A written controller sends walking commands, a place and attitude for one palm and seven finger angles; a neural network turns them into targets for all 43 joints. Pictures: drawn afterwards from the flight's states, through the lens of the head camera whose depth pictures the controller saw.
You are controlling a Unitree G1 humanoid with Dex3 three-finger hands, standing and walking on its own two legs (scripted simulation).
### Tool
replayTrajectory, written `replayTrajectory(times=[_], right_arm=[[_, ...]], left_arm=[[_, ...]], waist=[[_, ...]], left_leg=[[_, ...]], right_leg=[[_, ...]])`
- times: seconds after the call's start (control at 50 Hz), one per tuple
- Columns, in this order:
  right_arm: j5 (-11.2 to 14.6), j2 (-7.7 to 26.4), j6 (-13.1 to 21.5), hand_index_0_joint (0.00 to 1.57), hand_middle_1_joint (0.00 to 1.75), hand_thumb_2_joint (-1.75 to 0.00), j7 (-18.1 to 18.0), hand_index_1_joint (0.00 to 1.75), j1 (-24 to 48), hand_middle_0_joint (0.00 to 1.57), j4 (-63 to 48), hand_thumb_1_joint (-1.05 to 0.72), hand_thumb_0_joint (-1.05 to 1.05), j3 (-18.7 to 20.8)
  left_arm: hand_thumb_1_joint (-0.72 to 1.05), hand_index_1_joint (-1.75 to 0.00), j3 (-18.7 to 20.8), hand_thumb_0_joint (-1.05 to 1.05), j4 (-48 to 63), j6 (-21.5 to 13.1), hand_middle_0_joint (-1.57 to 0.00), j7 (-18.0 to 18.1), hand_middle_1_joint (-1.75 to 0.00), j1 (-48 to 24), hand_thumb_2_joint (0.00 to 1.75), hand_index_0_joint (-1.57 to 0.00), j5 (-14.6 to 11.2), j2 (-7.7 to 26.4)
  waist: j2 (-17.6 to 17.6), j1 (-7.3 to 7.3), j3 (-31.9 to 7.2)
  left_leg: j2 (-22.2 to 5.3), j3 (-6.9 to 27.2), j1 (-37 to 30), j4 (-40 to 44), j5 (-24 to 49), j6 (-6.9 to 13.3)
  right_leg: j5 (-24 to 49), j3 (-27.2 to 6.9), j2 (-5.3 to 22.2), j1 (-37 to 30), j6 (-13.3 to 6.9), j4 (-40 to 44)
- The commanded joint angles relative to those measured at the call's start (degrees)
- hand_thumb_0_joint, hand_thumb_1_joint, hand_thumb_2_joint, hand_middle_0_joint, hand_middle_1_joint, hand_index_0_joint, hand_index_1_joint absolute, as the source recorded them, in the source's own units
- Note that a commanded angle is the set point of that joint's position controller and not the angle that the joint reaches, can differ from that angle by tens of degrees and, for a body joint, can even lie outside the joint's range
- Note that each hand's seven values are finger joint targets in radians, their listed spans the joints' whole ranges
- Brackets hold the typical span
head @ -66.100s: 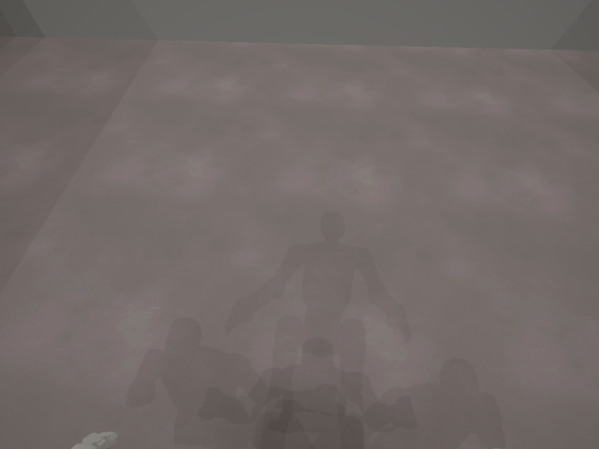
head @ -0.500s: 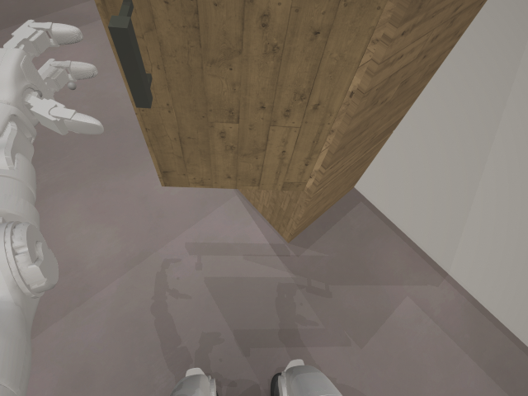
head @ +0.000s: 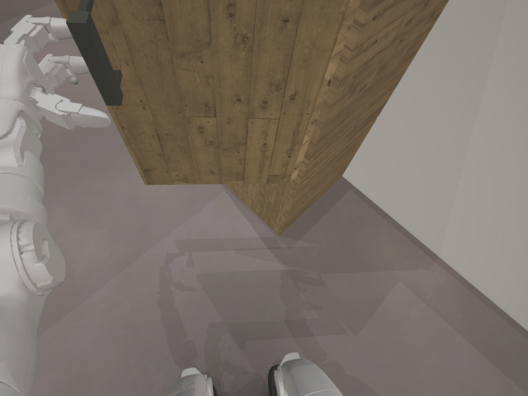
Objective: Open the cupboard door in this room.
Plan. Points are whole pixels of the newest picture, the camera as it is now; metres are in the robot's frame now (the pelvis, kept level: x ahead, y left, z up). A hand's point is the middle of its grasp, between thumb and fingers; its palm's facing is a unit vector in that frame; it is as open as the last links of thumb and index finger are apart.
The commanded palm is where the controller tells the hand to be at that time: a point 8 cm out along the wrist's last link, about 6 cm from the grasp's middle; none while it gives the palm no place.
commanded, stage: slide the fingers in behind the handle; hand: left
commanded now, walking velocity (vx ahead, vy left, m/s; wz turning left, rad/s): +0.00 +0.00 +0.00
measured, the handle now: (101, 53) +0.59 +0.16 +0.12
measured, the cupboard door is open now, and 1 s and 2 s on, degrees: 49 49 48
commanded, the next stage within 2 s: close the thumb around the handle in 1.14 s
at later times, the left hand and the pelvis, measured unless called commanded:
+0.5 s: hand (95, 89) +0.52 +0.17 +0.12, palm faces -0.05 -1.00 +0.00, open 14.0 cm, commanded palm +0.51 +0.21 +0.12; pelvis +0.01 +0.00 +0.00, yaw +1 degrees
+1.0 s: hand (111, 86) +0.53 +0.15 +0.12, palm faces -0.05 -1.00 -0.01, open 14.0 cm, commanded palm +0.51 +0.19 +0.12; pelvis +0.00 -0.01 +0.00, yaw +1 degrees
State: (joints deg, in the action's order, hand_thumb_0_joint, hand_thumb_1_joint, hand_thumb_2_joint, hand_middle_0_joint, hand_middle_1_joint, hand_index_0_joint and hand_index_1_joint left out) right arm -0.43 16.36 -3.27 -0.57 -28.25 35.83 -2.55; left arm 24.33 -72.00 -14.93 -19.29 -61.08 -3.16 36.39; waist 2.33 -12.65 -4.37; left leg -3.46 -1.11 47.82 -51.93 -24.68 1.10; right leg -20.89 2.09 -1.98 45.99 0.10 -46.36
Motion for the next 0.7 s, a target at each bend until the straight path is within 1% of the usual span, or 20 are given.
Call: replayTrajectory(times=[0.0,0.02,0.08,0.1,0.12,0.14,0.2,0.22,0.26,0.3,0.32,0.36,0.4,0.44,0.46,0.5,0.54,0.6,0.64,0.68], right_arm=[[0.07,10.58,0.70,0.20,0.30,-0.90,-1.00,0.30,-9.48,0.20,-2.52,-0.90,0.00,3.94],[0.10,10.58,0.63,0.20,0.30,-0.90,-1.09,0.30,-9.74,0.20,-2.46,-0.90,0.00,4.07],[0.09,10.01,0.92,0.20,0.30,-0.90,-0.80,0.30,-9.31,0.20,-2.69,-0.90,0.00,4.21],[0.12,10.04,0.87,0.20,0.30,-0.90,-0.75,0.30,-8.85,0.20,-2.33,-0.90,0.00,4.20],[0.16,10.24,0.80,0.20,0.30,-0.90,-0.85,0.30,-9.11,0.20,-2.08,-0.90,0.00,4.25],[0.26,10.15,0.79,0.20,0.30,-0.90,-0.83,0.30,-8.71,0.20,-2.33,-0.90,0.00,4.06],[0.08,9.77,1.06,0.20,0.30,-0.90,-0.61,0.30,-8.61,0.20,-2.14,-0.90,0.00,4.46],[-0.03,9.70,1.13,0.20,0.30,-0.90,-0.44,0.30,-8.58,0.20,-2.16,-0.90,0.00,4.55],[0.05,9.56,1.08,0.20,0.30,-0.90,-0.18,0.30,-7.91,0.20,-2.44,-0.90,0.00,4.56],[0.22,9.42,1.02,0.20,0.30,-0.90,-0.17,0.30,-7.45,0.20,-2.37,-0.90,0.00,4.61],[0.16,9.53,0.95,0.20,0.30,-0.90,-0.15,0.30,-7.46,0.20,-2.31,-0.90,0.00,4.63],[0.26,9.32,0.91,0.20,0.30,-0.90,-0.07,0.30,-6.97,0.20,-2.41,-0.90,0.00,4.53],[0.15,9.46,1.01,0.20,0.30,-0.90,-0.20,0.30,-6.87,0.20,-2.40,-0.90,0.00,4.59],[0.23,9.14,1.22,0.20,0.30,-0.90,-0.17,0.30,-6.56,0.20,-2.18,-0.90,0.00,4.43],[0.21,9.19,1.35,0.20,0.30,-0.90,-0.19,0.30,-6.49,0.20,-2.29,-0.90,0.00,4.51],[0.02,8.93,1.64,0.20,0.30,-0.90,-0.12,0.30,-6.48,0.20,-2.06,-0.90,0.00,4.43],[0.00,9.20,1.73,0.20,0.30,-0.90,-0.11,0.30,-6.70,0.20,-1.81,-0.90,0.00,4.63],[0.04,8.90,1.71,0.20,0.30,-0.90,0.10,0.30,-6.36,0.20,-1.89,-0.90,0.00,4.39],[0.08,9.27,1.59,0.20,0.30,-0.90,0.00,0.30,-6.62,0.20,-1.82,-0.90,0.00,4.40],[0.03,9.36,1.85,0.20,0.30,-0.90,-0.25,0.30,-6.80,0.20,-2.02,-0.90,0.00,4.24]], left_arm=[[-0.50,-1.20,1.11,0.00,13.89,-3.67,-0.30,0.43,-1.20,-26.75,0.30,-0.30,-1.99,14.40],[-0.50,-1.20,2.34,0.00,13.81,-3.84,-0.30,0.72,-1.20,-25.50,0.30,-0.30,-1.73,15.72],[-0.50,-1.20,-0.80,0.00,15.78,-4.68,-0.30,0.99,-1.20,-25.49,0.30,-0.30,-2.41,10.52],[-0.50,-1.20,-0.99,0.00,14.47,-4.50,-0.30,1.03,-1.20,-25.37,0.30,-0.30,-2.53,10.08],[-0.50,-1.20,0.63,0.00,13.29,-4.32,-0.30,1.22,-1.20,-24.45,0.30,-0.30,-2.50,12.02],[-0.50,-1.20,-0.64,0.00,12.45,-3.94,-0.30,1.23,-1.20,-24.02,0.30,-0.30,-2.39,10.77],[-0.50,-1.20,-1.69,0.00,16.72,-4.84,-0.30,1.93,-1.20,-26.57,0.30,-0.30,-2.35,8.81],[-0.50,-1.20,-1.31,0.00,17.07,-5.06,-0.30,2.14,-1.20,-25.29,0.30,-0.30,-2.51,8.50],[-0.50,-1.20,-1.94,0.00,16.44,-4.88,-0.30,2.30,-1.20,-23.59,0.30,-0.30,-3.08,6.69],[-0.50,-1.20,-2.61,0.00,16.03,-4.92,-0.30,2.69,-1.20,-23.20,0.30,-0.30,-3.13,5.43],[-0.50,-1.20,-2.15,0.00,16.64,-4.88,-0.30,3.05,-1.20,-23.94,0.30,-0.30,-3.00,6.21],[-0.50,-1.20,-3.46,0.00,15.54,-4.49,-0.30,3.65,-1.20,-23.88,0.30,-0.30,-2.72,4.58],[-0.50,-1.20,-1.62,0.00,16.46,-5.07,-0.30,4.34,-1.20,-24.41,0.30,-0.30,-2.61,6.48],[-0.50,-1.20,-3.65,0.00,15.83,-5.17,-0.30,4.66,-1.20,-26.31,0.30,-0.30,-2.44,4.33],[-0.50,-1.20,-3.37,0.00,16.10,-5.48,-0.30,4.86,-1.20,-25.91,0.30,-0.30,-2.22,4.67],[-0.50,-1.20,-4.30,0.00,17.99,-6.51,-0.30,5.23,-1.20,-27.88,0.30,-0.30,-2.11,3.51],[-0.50,-1.20,-2.09,0.00,16.10,-6.45,-0.30,5.52,-1.20,-25.22,0.30,-0.30,-2.34,5.20],[-0.50,-1.20,-4.58,0.00,15.01,-6.00,-0.30,5.56,-1.20,-24.81,0.30,-0.30,-2.39,1.81],[-0.50,-1.20,-3.43,0.00,12.66,-5.18,-0.30,6.08,-1.20,-24.41,0.30,-0.30,-2.14,3.15],[-0.50,-1.20,-2.83,0.00,13.52,-5.33,-0.30,6.56,-1.20,-26.72,0.30,-0.30,-2.11,4.38]], waist=[[7.49,0.59,-27.72],[6.41,1.07,-28.32],[6.26,0.53,-27.66],[6.80,0.31,-27.30],[5.00,0.57,-26.49],[5.08,0.46,-25.38],[8.56,0.51,-29.02],[7.86,1.05,-29.93],[5.50,1.15,-28.56],[5.47,0.97,-27.58],[5.49,1.02,-27.62],[4.28,0.67,-25.32],[5.03,1.29,-27.13],[4.01,0.13,-25.37],[4.16,0.69,-26.12],[7.62,0.61,-28.88],[4.31,1.21,-28.86],[4.84,0.95,-27.20],[1.62,0.80,-25.02],[1.72,0.31,-24.65]], left_leg=[[2.00,3.23,-21.27,4.84,24.48,0.82],[1.91,3.27,-21.51,4.61,25.81,0.82],[1.93,3.59,-23.40,4.50,27.38,0.78],[1.93,3.26,-23.20,4.48,26.52,0.70],[1.86,3.27,-21.95,4.58,25.79,0.76],[2.04,3.16,-21.01,4.93,24.94,0.80],[1.88,3.61,-25.72,4.13,29.70,0.46],[1.82,3.82,-26.36,3.98,31.29,0.31],[2.00,3.39,-24.85,4.30,30.27,0.45],[1.99,3.30,-24.74,4.18,30.46,0.51],[2.06,3.25,-24.31,4.29,29.85,0.54],[2.24,3.12,-22.95,4.58,27.83,0.64],[2.29,3.22,-23.72,4.31,28.85,0.57],[2.40,3.16,-22.83,4.54,26.73,0.67],[2.49,3.19,-22.57,4.59,26.20,0.59],[2.40,3.79,-25.75,4.23,28.70,0.25],[2.25,3.71,-24.85,4.25,28.72,0.32],[2.49,3.36,-23.78,4.46,27.98,0.39],[2.66,3.15,-20.83,5.02,24.06,0.64],[3.00,2.69,-19.37,5.21,22.24,1.06]], right_leg=[[20.55,-0.21,-1.59,-11.29,-0.96,4.39],[21.67,-0.18,-1.54,-11.93,-1.04,4.10],[22.04,0.25,-1.70,-10.79,-1.15,3.98],[21.84,-0.07,-1.61,-10.40,-0.94,4.29],[21.65,-0.03,-1.52,-11.08,-0.91,4.28],[21.34,-0.10,-1.48,-11.12,-0.91,4.33],[23.44,-0.02,-1.41,-10.16,-1.09,3.61],[24.31,0.13,-1.43,-10.65,-1.12,3.37],[24.75,0.15,-1.49,-11.93,-0.96,3.64],[25.06,0.12,-1.38,-11.36,-1.00,3.52],[24.94,0.00,-1.27,-11.63,-0.89,3.59],[23.84,0.05,-1.26,-11.31,-0.87,3.80],[24.48,-0.12,-1.15,-11.76,-1.00,3.44],[23.32,-0.14,-1.13,-11.06,-0.79,3.76],[22.97,-0.19,-1.09,-11.72,-0.91,3.59],[23.24,0.00,-1.03,-10.44,-1.12,2.96],[23.73,0.02,-1.15,-11.68,-1.06,3.06],[23.81,0.03,-1.10,-11.34,-1.06,3.17],[21.74,-0.15,-1.05,-11.82,-0.86,3.81],[21.55,-0.56,-0.94,-12.93,-0.88,4.13]])
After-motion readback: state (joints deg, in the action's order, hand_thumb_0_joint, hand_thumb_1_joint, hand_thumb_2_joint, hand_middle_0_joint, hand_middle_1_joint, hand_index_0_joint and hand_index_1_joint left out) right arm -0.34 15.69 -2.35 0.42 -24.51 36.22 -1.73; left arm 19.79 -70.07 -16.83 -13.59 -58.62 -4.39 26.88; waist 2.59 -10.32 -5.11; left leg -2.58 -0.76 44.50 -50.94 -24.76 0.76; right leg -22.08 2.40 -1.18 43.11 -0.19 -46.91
